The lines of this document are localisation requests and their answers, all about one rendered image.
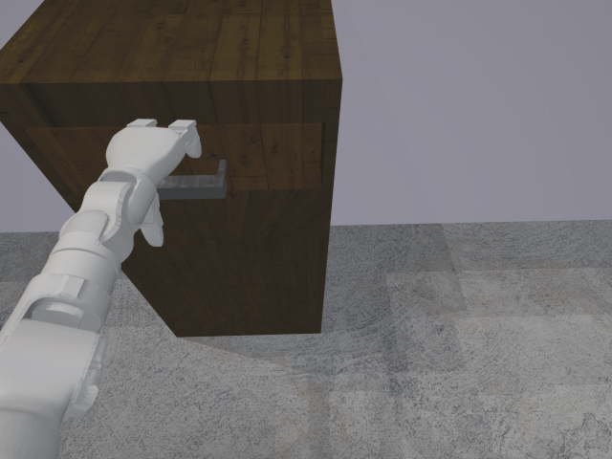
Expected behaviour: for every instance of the robot left upper arm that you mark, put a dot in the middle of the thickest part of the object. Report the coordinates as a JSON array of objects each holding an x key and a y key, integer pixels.
[{"x": 48, "y": 374}]

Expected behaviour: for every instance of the drawer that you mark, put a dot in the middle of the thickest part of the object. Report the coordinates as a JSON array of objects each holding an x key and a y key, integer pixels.
[{"x": 259, "y": 156}]

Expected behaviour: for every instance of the handle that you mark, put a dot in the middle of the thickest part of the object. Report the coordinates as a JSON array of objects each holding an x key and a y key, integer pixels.
[{"x": 195, "y": 186}]

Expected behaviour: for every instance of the left robot forearm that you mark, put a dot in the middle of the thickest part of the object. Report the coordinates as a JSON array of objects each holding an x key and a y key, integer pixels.
[{"x": 74, "y": 286}]

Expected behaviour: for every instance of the left robot hand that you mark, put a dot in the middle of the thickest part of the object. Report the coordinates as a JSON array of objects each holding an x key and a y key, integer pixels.
[{"x": 155, "y": 152}]

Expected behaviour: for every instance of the cabinet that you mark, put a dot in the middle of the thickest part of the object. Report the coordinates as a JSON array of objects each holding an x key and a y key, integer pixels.
[{"x": 253, "y": 263}]

